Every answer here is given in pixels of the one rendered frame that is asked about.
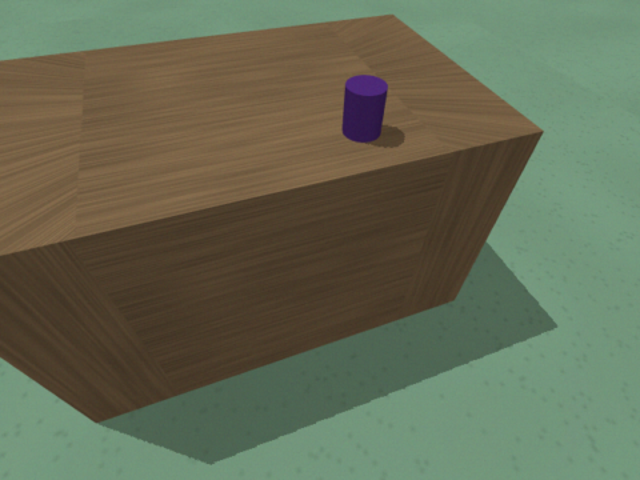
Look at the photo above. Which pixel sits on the can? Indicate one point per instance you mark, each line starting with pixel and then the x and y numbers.
pixel 364 104

